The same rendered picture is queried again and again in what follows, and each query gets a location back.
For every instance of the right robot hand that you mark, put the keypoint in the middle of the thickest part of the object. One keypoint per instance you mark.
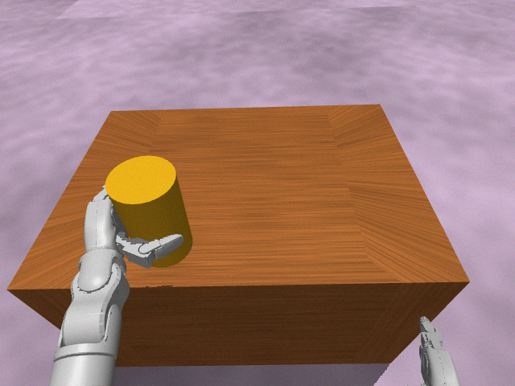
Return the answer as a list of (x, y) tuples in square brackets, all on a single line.
[(437, 366)]

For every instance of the left robot hand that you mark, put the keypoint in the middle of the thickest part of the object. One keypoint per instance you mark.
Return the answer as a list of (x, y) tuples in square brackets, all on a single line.
[(103, 228)]

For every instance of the can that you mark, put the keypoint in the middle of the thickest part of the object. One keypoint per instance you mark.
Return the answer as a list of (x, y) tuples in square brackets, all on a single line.
[(146, 195)]

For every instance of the left robot arm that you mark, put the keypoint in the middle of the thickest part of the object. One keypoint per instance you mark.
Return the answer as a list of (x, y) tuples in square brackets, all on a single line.
[(88, 344)]

